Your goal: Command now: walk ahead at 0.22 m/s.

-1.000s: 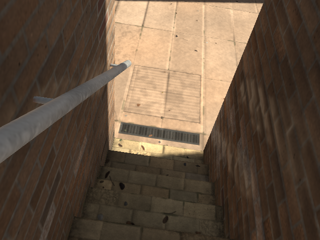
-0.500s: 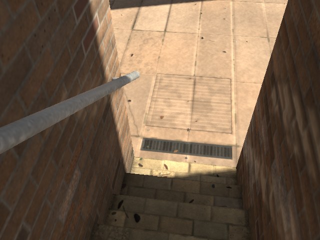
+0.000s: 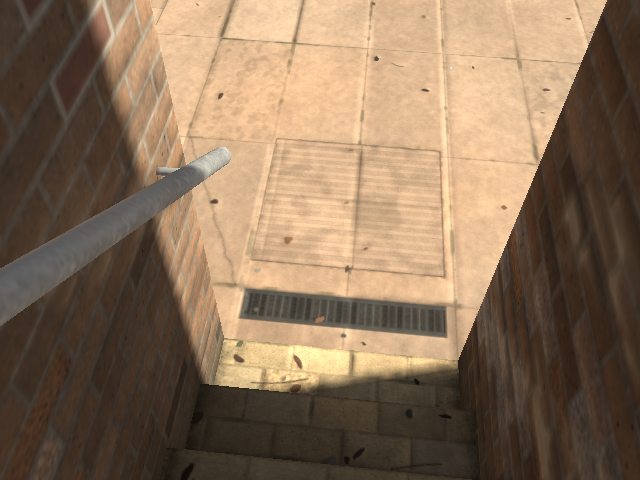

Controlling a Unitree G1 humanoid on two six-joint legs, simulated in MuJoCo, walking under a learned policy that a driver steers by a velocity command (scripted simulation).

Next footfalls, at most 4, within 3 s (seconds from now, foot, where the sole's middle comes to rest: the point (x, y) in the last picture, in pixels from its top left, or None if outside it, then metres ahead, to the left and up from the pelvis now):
0.16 right None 0.20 -0.13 -0.92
0.52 left None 0.28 0.13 -0.92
2.64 right None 0.47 -0.18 -1.11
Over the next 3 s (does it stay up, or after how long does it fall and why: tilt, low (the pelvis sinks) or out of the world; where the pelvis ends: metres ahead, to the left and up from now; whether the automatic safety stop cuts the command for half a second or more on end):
stays up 0.44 -0.10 -0.35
